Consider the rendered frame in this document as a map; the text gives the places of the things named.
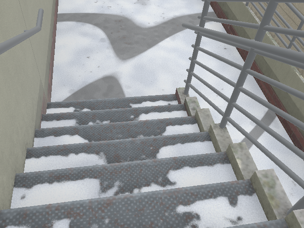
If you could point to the stairs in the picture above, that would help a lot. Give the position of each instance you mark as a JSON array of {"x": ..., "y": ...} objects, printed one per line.
[{"x": 129, "y": 162}]

